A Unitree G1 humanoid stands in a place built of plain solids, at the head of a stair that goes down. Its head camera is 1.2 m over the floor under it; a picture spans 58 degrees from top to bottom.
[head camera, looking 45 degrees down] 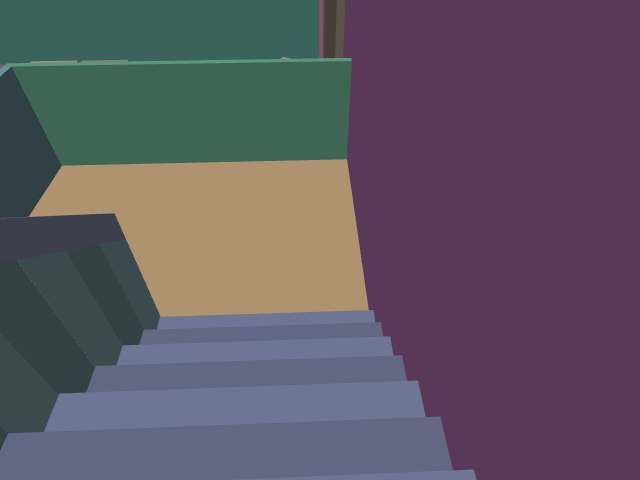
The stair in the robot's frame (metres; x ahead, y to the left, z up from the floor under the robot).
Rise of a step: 0.21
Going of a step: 0.25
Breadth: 1.60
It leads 2 degrees to the left of straight ahead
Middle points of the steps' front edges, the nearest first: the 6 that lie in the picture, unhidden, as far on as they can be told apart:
0.66 0.35 -0.43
0.91 0.36 -0.64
1.16 0.37 -0.85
1.41 0.38 -1.07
1.66 0.39 -1.28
1.92 0.39 -1.50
